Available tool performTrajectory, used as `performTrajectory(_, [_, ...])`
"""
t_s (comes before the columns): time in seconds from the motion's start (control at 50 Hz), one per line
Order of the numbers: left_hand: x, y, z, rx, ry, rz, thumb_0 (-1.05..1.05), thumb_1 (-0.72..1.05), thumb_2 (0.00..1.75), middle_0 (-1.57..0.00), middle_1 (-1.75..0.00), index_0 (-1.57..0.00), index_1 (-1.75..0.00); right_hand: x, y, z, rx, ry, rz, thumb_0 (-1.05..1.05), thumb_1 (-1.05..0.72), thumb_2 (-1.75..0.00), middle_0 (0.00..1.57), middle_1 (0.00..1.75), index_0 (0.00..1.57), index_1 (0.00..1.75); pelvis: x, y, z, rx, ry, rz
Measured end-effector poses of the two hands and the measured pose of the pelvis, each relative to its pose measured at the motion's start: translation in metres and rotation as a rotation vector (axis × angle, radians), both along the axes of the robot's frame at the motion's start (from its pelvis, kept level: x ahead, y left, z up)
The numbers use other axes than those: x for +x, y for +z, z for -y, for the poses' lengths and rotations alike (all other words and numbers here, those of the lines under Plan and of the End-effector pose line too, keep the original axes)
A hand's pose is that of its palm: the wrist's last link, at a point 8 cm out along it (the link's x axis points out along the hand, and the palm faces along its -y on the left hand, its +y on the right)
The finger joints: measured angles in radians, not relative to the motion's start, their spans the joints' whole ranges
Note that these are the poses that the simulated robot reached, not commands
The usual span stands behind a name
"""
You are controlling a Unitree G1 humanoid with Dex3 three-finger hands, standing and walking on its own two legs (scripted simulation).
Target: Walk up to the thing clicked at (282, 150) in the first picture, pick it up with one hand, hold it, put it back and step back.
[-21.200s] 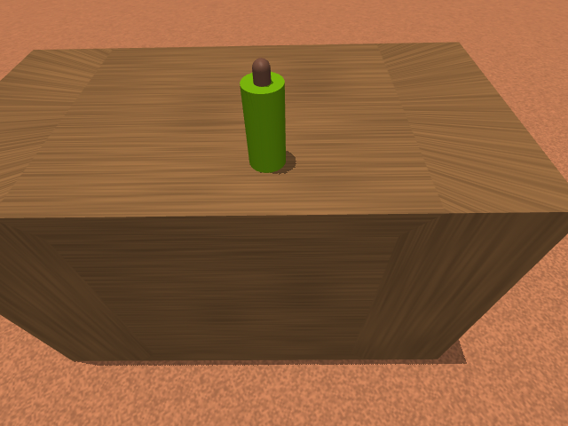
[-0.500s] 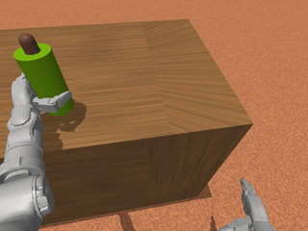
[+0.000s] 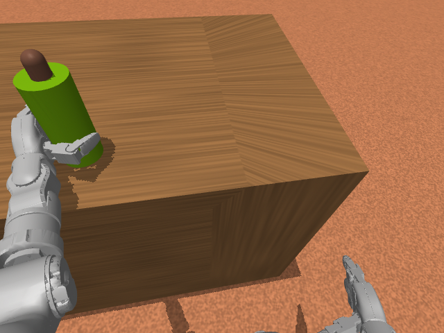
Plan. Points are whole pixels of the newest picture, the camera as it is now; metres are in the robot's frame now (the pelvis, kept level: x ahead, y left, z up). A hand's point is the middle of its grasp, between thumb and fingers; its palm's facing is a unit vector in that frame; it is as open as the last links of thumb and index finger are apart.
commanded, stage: loosen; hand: left
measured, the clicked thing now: (60, 111) +0.46 +0.24 +0.16
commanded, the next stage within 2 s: open in 0.14 s
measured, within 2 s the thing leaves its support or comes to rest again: neither
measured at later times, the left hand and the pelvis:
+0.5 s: hand (67, 126) +0.47 +0.25 +0.12, palm faces +0.26 -0.97 +0.03, open 12.6 cm; pelvis -0.01 +0.00 -0.01, yaw +0 degrees
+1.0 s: hand (38, 108) +0.47 +0.28 +0.16, palm faces +0.32 -0.95 +0.03, open 17.1 cm; pelvis +0.00 +0.00 -0.01, yaw +0 degrees
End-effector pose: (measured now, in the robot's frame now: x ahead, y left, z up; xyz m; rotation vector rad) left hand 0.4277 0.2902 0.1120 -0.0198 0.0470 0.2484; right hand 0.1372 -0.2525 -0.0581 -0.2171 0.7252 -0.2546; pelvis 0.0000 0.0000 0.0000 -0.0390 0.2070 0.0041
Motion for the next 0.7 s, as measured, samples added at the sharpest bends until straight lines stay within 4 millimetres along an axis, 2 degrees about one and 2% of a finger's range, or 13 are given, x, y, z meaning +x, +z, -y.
performTrajectory(0.18, [-0.0012, -0.0018, -0.0017, -0.006, 0.005, 0.018, -0.01, -0.45, 1.11, -0.72, -1.00, -0.72, -1.01, 0.0044, 0.0016, -0.0014, -0.004, 0.009, 0.034, -0.01, 0.51, -0.06, 0.06, 0.05, 0.06, 0.05, -0.0022, -0.0050, -0.0010, -0.001, 0.002, -0.006])
performTrajectory(0.38, [-0.0004, 0.0021, -0.0031, -0.011, 0.016, 0.039, -0.01, -0.44, 0.73, -0.78, -0.84, -0.79, -0.83, -0.0037, -0.0002, -0.0012, -0.008, 0.015, 0.019, -0.01, 0.51, -0.05, 0.06, 0.05, 0.06, 0.05, -0.0049, -0.0078, 0.0000, 0.000, 0.003, -0.010])
performTrajectory(0.52, [0.0033, 0.0066, -0.0025, -0.007, 0.013, 0.043, -0.01, -0.50, 0.47, -0.67, -0.64, -0.68, -0.63, -0.0033, 0.0003, -0.0001, -0.010, 0.019, 0.024, -0.01, 0.51, -0.05, 0.06, 0.05, 0.06, 0.05, -0.0062, -0.0092, 0.0005, 0.002, 0.002, -0.016])
performTrajectory(0.7, [0.0013, 0.0031, -0.0046, -0.011, 0.014, 0.034, -0.01, -0.58, 0.27, -0.49, -0.42, -0.50, -0.41, -0.0037, 0.0006, 0.0005, -0.010, 0.022, 0.021, -0.01, 0.52, -0.05, 0.06, 0.05, 0.06, 0.05, -0.0042, -0.0104, 0.0019, 0.005, 0.003, -0.021])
